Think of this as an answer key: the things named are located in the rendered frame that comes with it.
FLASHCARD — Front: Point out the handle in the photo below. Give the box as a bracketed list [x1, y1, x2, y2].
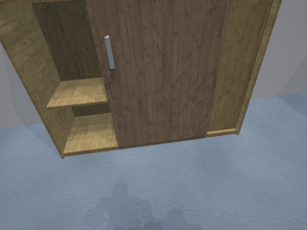
[105, 35, 115, 69]

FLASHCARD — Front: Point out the wardrobe door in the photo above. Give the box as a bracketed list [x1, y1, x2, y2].
[84, 0, 231, 148]
[207, 0, 273, 132]

